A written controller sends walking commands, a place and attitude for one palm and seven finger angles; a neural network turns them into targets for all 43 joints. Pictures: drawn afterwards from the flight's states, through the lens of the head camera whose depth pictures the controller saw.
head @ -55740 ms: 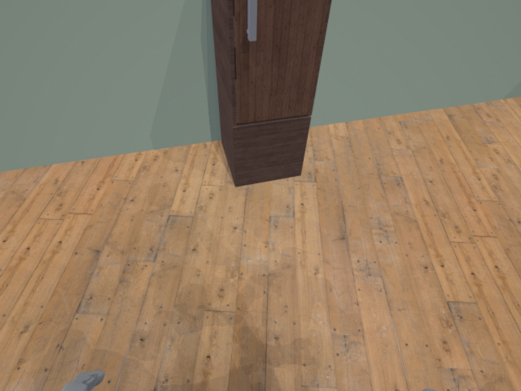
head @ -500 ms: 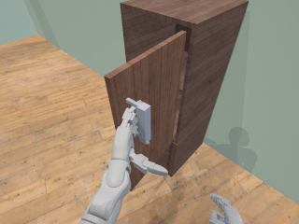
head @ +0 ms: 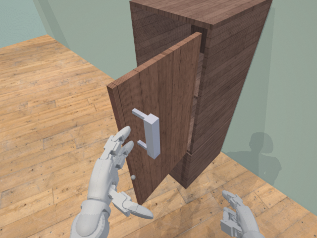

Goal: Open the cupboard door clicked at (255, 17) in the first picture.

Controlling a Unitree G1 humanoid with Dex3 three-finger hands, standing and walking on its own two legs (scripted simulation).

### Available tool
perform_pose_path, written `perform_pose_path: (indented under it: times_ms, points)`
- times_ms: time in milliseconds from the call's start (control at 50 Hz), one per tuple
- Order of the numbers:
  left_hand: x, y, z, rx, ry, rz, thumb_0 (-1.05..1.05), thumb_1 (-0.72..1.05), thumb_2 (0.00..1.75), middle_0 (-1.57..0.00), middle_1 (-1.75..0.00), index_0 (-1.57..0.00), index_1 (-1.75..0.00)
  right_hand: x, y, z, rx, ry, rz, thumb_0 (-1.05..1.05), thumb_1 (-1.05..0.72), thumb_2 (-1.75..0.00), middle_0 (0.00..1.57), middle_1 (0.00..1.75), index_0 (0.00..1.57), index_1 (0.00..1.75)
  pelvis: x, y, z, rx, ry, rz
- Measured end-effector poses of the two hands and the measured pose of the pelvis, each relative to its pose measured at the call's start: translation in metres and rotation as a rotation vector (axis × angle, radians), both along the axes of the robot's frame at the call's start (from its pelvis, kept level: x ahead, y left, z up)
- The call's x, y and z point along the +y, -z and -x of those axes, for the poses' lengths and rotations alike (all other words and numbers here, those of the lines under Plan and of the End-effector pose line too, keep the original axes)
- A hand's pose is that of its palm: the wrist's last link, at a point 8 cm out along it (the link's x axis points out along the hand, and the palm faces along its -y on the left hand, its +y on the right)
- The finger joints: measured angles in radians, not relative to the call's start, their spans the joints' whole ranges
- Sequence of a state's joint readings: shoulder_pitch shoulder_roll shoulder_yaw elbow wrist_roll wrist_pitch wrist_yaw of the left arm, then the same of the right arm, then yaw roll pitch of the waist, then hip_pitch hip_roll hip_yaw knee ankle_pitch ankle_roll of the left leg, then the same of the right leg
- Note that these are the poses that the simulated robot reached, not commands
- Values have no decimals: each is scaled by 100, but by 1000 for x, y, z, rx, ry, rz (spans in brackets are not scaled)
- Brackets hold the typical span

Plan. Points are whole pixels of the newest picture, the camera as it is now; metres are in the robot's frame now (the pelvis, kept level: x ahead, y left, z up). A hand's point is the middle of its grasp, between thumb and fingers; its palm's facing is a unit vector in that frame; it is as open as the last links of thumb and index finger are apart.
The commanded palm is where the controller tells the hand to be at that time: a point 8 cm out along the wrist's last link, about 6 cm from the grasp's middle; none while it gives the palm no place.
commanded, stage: slide the hand sideways off the handle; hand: left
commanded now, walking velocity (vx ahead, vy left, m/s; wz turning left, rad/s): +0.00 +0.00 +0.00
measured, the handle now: (145, 133) +0.34 +0.06 +0.11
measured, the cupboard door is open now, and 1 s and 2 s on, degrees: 96 96 96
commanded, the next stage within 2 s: draw the hand back to the body in 0.24 s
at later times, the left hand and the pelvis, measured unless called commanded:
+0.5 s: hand (111, 192) +0.19 +0.11 +0.11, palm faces -0.04 -1.00 -0.04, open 16.3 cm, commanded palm +0.16 +0.17 +0.12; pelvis -0.01 +0.00 -0.01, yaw +1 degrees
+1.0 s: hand (60, 191) +0.17 +0.20 +0.14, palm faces +0.20 -0.95 -0.24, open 15.3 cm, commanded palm +0.14 +0.25 +0.15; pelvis -0.01 +0.01 +0.01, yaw +1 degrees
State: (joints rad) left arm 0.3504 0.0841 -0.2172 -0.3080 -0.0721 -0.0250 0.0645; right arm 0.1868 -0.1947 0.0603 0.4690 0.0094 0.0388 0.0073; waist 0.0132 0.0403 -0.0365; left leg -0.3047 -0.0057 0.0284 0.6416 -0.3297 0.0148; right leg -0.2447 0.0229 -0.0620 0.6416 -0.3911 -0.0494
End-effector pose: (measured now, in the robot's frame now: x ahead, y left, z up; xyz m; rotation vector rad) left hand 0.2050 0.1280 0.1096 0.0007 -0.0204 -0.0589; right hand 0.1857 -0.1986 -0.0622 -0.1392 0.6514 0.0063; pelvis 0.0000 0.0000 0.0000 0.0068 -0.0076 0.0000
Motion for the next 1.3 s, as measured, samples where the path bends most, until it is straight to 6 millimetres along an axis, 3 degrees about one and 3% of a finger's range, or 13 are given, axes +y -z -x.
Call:
perform_pose_path:
  times_ms: [240, 460, 640, 840, 1040, 1300]
  points:
    - [34, 2, 26, 19, -79, -22, -1, -50, 30, -17, -30, -16, -31, -14, 4, 2, -20, 16, 22, 1, -91, -90, 21, 30, 20, 30, -5, 4, -5, 24, -9, 1]
    - [31, -1, 37, -29, -9, -23, -1, -50, 30, -15, -30, -15, -30, -17, 6, 14, -67, 30, 38, 1, -91, -90, 20, 30, 20, 30, -2, 9, 5, 34, -18, 6]
    - [62, -16, 36, -58, -71, -56, -1, -50, 30, -16, -30, -15, -30, -10, 4, 21, -81, 38, 30, 2, -91, -90, 21, 30, 20, 30, 0, 6, 7, 18, -15, 14]
    - [90, -23, 49, -20, -68, -69, -1, -48, 31, -16, -30, -15, -30, -5, -6, 13, -125, 33, 50, 2, -91, -90, 21, 30, 20, 30, 8, 2, 7, 1, -19, 20]
    - [123, -40, 63, -49, -283, -263, -1, -26, 41, -16, -30, -16, -30, 11, -12, 8, -93, 0, 87, 1, -91, -90, 21, 30, 20, 30, 17, -9, 9, -32, -19, 23]
    - [164, -60, 54, -80, -402, -379, 0, 18, 59, -18, -30, -18, -30, 23, -3, 8, 2, 3, 79, 1, -91, -90, 21, 30, 20, 30, 27, -17, -2, -54, -6, 16]
